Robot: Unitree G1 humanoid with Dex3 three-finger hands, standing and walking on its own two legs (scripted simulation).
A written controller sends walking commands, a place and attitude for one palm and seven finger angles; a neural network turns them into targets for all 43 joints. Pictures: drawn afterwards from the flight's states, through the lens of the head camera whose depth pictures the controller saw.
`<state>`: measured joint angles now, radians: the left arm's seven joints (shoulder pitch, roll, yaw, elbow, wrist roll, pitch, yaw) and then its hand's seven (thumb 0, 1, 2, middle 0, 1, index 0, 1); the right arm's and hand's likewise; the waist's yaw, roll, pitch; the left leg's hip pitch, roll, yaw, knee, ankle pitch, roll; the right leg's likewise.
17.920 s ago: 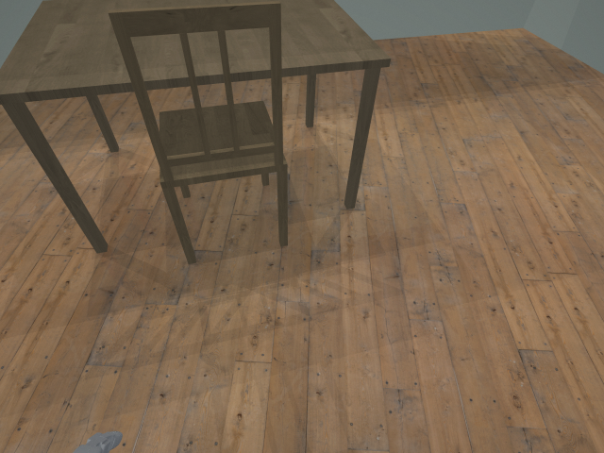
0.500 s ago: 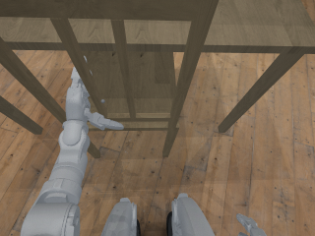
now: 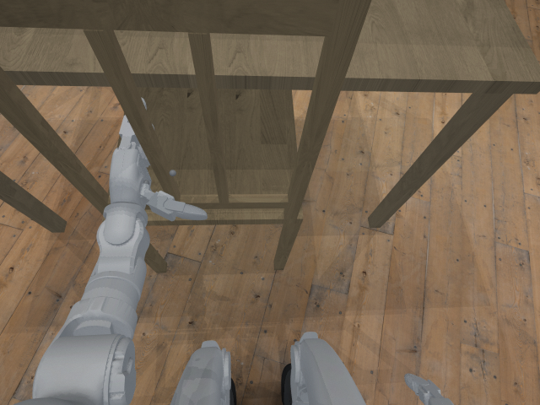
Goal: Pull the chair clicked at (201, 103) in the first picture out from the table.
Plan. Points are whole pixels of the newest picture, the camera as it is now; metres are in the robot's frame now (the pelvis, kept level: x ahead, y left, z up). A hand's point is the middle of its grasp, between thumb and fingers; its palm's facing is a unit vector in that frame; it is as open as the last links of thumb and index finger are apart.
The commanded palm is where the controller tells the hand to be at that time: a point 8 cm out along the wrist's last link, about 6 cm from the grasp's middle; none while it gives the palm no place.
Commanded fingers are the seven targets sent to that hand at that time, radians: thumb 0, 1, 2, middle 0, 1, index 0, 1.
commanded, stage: hook a spindle and tug to test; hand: left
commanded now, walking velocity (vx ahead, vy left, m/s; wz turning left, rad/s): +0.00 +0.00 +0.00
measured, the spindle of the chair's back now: (149, 142) +0.47 +0.16 +0.06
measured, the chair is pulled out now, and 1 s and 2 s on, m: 0.00 0.00 0.05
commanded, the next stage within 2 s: step backward, pulling the chair out in 1.56 s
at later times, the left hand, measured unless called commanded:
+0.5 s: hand (173, 171) +0.45 +0.13 +0.02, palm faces -0.01 -1.00 -0.03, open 14.3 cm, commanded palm +0.42 +0.17 +0.02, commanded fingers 0.00 -0.05 0.49 -0.46 -1.34 -0.46 -1.34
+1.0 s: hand (171, 171) +0.45 +0.13 +0.02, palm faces +0.01 -1.00 -0.02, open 5.1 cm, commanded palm +0.41 +0.17 +0.02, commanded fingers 0.00 0.90 0.90 -0.50 -1.45 -0.50 -1.45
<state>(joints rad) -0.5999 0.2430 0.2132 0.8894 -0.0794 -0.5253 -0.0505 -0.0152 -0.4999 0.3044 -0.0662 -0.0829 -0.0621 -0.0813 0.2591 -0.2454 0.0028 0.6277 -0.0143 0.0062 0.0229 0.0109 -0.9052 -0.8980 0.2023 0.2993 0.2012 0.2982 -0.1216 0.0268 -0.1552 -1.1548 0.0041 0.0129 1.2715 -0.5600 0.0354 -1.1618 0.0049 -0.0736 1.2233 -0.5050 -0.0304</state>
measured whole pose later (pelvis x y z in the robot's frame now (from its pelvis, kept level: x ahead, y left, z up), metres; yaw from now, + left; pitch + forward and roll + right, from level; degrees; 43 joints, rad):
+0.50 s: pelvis +0.00 +0.01 +0.00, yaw +0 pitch +26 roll -2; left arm -0.62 0.23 0.20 0.90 -0.08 -0.52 -0.04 -0.01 -0.43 0.34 -0.30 -0.83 -0.30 -0.83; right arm 0.27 -0.24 0.00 0.63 -0.01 0.02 0.03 0.01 -0.91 -0.90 0.20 0.30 0.20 0.30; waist -0.11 0.03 -0.16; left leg -1.16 0.00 0.02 1.27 -0.56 0.04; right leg -1.17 0.00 -0.07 1.22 -0.50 -0.02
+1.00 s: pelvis +0.01 +0.01 +0.01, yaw -1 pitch +26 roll -2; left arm -0.53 0.21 0.17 0.79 -0.10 -0.50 -0.01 0.00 0.74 0.84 -0.47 -1.45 -0.44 -1.44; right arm 0.26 -0.24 -0.01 0.62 -0.01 0.02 0.04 0.01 -0.91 -0.90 0.20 0.30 0.20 0.30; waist -0.10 0.03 -0.16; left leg -1.13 0.00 0.02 1.25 -0.57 0.05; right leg -1.14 0.01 -0.06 1.20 -0.51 -0.02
